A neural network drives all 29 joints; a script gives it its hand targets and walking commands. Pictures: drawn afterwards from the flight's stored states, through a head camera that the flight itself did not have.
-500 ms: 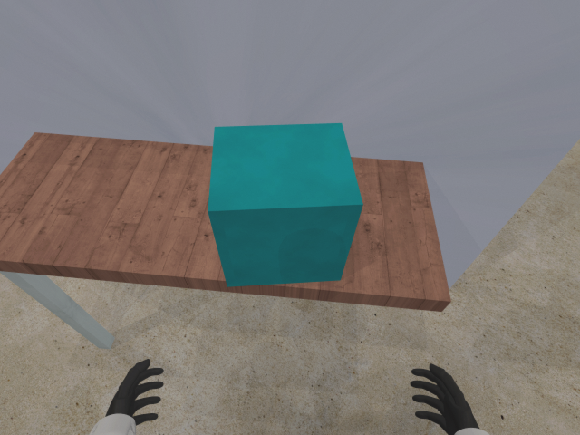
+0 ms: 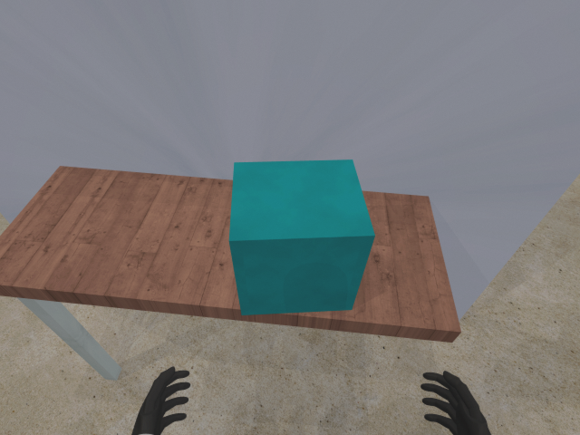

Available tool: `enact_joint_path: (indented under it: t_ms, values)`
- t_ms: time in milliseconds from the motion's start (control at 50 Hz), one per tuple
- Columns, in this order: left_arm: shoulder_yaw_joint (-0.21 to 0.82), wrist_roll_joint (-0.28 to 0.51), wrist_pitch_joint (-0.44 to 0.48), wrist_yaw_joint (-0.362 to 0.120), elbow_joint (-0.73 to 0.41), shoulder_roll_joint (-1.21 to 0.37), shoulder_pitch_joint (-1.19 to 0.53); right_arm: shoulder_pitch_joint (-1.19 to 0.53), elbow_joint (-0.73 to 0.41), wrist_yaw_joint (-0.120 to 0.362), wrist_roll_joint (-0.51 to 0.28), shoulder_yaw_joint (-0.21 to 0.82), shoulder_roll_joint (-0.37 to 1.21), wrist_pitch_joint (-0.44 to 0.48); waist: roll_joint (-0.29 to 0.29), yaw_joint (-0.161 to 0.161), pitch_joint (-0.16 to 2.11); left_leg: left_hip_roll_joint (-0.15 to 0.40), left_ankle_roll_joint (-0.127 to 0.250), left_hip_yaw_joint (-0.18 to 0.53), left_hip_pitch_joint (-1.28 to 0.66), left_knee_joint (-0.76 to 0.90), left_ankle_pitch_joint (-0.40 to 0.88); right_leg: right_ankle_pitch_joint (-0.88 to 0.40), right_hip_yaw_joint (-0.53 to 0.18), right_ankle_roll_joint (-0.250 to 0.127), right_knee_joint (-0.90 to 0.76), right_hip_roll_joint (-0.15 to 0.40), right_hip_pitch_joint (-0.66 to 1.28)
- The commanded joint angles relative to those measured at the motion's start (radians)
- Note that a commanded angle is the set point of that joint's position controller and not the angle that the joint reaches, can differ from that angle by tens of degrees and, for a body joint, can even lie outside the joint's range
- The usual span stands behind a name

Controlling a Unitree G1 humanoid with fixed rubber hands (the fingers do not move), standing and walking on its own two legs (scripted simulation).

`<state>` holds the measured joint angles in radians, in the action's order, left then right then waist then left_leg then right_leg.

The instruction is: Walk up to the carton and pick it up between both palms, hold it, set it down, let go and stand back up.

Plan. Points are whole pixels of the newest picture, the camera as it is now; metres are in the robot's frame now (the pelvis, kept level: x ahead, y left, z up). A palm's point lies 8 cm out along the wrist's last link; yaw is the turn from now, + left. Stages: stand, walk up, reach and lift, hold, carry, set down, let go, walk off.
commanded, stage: reach and lift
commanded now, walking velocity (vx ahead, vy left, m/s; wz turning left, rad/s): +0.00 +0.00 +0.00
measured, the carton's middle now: (295, 239) +0.45 +0.02 -0.02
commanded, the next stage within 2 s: none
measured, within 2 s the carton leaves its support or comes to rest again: neither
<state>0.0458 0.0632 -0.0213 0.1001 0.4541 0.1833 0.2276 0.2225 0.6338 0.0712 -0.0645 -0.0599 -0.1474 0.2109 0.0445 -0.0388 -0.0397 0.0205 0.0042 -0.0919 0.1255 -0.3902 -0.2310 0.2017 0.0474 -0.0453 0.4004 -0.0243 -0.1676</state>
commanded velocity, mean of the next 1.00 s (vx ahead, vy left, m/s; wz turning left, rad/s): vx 0.00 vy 0.00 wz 0.00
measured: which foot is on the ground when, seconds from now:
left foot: down 0.00-1.00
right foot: down 0.00-1.00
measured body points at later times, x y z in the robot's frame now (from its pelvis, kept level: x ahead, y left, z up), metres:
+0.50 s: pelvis +0.02 +0.00 +0.00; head +0.01 +0.01 +0.45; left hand +0.22 +0.21 -0.05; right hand +0.23 -0.22 -0.05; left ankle -0.01 +0.11 -0.74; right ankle +0.01 -0.09 -0.74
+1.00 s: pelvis +0.01 +0.00 +0.00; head +0.01 +0.01 +0.45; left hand +0.29 +0.22 -0.01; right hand +0.30 -0.21 +0.00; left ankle -0.01 +0.11 -0.74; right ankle +0.01 -0.09 -0.74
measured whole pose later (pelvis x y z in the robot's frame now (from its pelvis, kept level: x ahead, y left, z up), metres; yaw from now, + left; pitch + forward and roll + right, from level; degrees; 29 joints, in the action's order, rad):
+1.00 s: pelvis +0.01 +0.00 +0.00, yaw +1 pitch +2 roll +0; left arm 0.05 0.20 0.27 0.10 0.68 0.22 -0.13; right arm -0.15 0.77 0.03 -0.31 0.06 -0.23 0.32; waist 0.03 -0.01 0.04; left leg 0.02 0.00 -0.05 0.22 -0.45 -0.26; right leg 0.23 0.04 -0.05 0.45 -0.03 -0.25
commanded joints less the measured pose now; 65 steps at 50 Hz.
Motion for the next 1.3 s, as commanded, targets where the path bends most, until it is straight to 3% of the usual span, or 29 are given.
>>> enact_joint_path:
  t_ms: [0,160,320,640,680,800,960,1280]
  values:
    - [-0.034,0.003,0.1,0.002,-0.128,0.077,-0.073,-0.068,-0.117,-0.012,-0.019,-0.045,-0.132,0.078,-0.032,0.008,0.112,-0.002,-0.028,0.041,-0.003,0.054,0.177,-0.122,-0.072,-0.004,-0.078,0.025,0.073]
    - [-0.023,0.016,0.224,-0.012,-0.096,0.068,-0.083,-0.103,-0.097,-0.016,-0.069,-0.025,-0.147,0.156,-0.026,0.016,0.126,-0.007,-0.037,0.06,-0.018,0.034,0.289,-0.254,-0.078,-0.003,-0.064,0.016,0.12]
    - [-0.007,0.038,0.345,-0.008,-0.065,0.076,-0.162,-0.176,-0.082,-0.004,-0.121,0.007,-0.148,0.223,-0.058,0.019,0.135,-0.004,-0.034,0.071,0.029,0.024,0.225,-0.234,-0.092,-0.004,-0.031,0.027,0.12]
    - [0.002,0.098,0.498,-0.009,0.098,0.081,-0.39,-0.41,-0.001,-0.023,-0.168,0.037,-0.169,0.313,-0.019,0.036,0.224,-0.016,-0.022,0.088,0.135,-0.03,0.145,-0.231,-0.107,0.019,0.045,0.023,0.108]
    - [-0.016,0.112,0.489,-0.009,0.114,0.111,-0.406,-0.446,0.012,-0.026,-0.202,0.062,-0.171,0.307,0.003,0.034,0.23,-0.016,-0.022,0.09,0.106,-0.03,0.138,-0.207,-0.106,0.02,0.035,0.025,0.097]
    - [-0.003,0.147,0.424,0.005,0.089,0.127,-0.563,-0.579,-0.011,-0.033,-0.222,0.066,-0.191,0.231,-0.031,0.031,0.269,-0.013,-0.018,0.087,0.111,-0.01,0.079,-0.101,-0.109,0.012,0.016,0.028,0.047]
    - [-0.049,0.117,0.305,-0.012,0.018,0.125,-0.609,-0.628,-0.053,-0.051,-0.26,0.086,-0.213,0.137,-0.05,0.032,0.368,-0.015,-0.029,0.092,0.027,-0.007,0.271,-0.311,-0.103,0.015,-0.005,0.016,0.126]
    - [-0.123,0.08,0.019,-0.036,-0.146,0.135,-0.854,-0.876,-0.187,-0.09,-0.251,0.041,-0.259,-0.075,-0.038,0.033,0.418,-0.016,-0.014,0.081,-0.027,0.047,0.293,-0.341,-0.087,0.034,-0.064,0.008,0.16]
